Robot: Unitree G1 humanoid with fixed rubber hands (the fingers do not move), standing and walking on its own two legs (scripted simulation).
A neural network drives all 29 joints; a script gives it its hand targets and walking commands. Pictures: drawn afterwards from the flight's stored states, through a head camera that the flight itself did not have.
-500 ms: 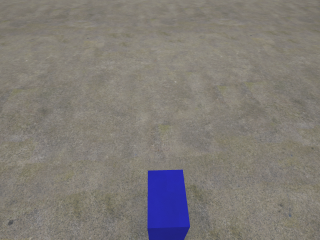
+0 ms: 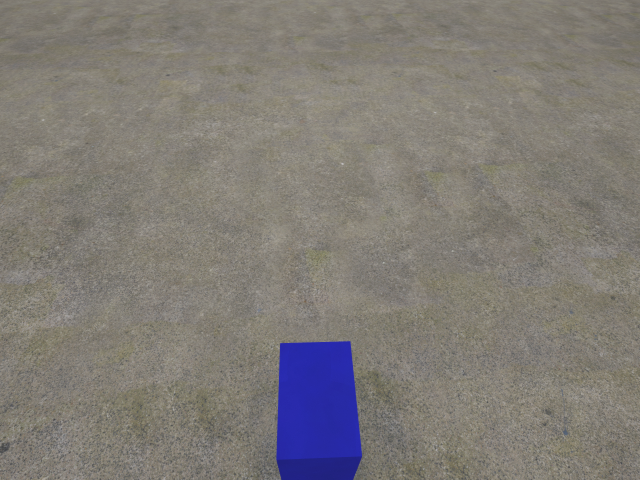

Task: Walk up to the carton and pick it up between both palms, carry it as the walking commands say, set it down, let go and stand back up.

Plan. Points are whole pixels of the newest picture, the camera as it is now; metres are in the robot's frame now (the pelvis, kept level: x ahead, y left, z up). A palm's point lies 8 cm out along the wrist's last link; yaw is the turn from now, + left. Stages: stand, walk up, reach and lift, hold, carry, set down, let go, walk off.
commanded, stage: walk up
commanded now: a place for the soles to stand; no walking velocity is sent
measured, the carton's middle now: (316, 414) +0.42 +0.01 -0.63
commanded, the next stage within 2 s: reach and lift in 0.74 s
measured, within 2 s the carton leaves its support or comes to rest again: neither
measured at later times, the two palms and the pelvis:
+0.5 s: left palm out of the picture +0.09 +0.29 -0.12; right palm out of the picture +0.07 -0.30 -0.12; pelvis +0.01 +0.00 +0.00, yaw +0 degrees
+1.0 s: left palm out of the picture +0.14 +0.28 -0.12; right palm out of the picture +0.15 -0.26 -0.12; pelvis -0.03 +0.01 -0.03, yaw +4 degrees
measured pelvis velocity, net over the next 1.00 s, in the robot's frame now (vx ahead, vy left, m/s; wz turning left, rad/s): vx -0.03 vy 0.01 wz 0.07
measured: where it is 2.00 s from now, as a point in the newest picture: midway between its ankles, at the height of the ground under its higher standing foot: outside the picture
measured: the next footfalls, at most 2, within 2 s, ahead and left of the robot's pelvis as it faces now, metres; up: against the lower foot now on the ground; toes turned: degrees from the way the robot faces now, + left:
none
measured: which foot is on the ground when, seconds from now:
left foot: down 0.00-1.00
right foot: down 0.00-1.00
